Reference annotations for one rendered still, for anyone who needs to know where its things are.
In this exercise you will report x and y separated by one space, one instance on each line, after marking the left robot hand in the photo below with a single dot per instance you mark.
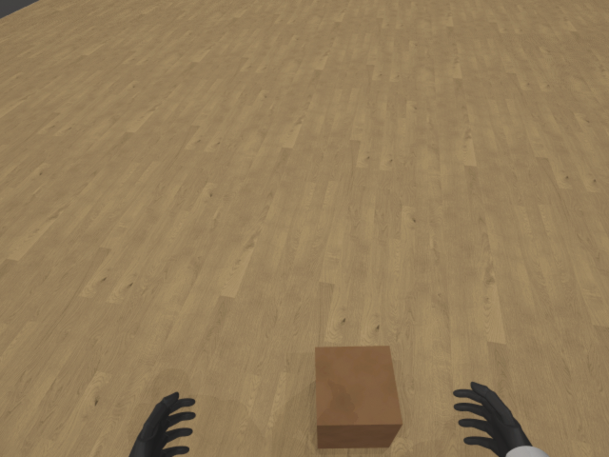
154 435

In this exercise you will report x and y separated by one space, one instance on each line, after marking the right robot hand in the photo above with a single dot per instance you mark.
500 424

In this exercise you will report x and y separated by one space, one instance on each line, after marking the carton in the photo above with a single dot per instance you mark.
356 397

